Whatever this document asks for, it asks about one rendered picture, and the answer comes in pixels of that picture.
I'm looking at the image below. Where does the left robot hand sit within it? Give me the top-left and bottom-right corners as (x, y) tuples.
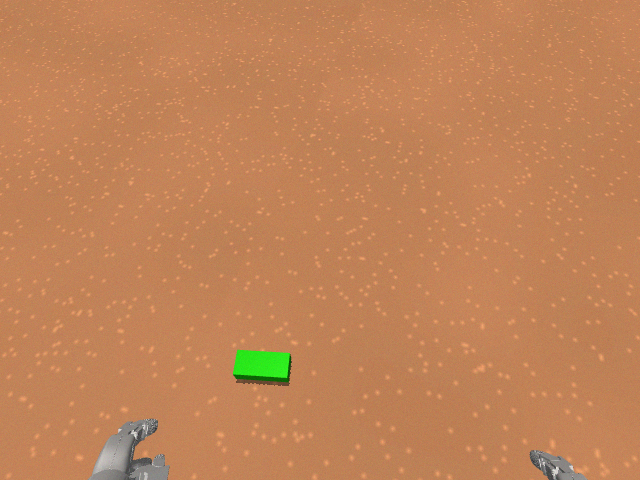
(92, 419), (170, 480)

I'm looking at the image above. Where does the right robot hand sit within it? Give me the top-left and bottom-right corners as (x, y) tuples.
(530, 450), (587, 480)

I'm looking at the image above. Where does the carton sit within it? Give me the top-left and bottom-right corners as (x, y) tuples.
(233, 350), (291, 382)

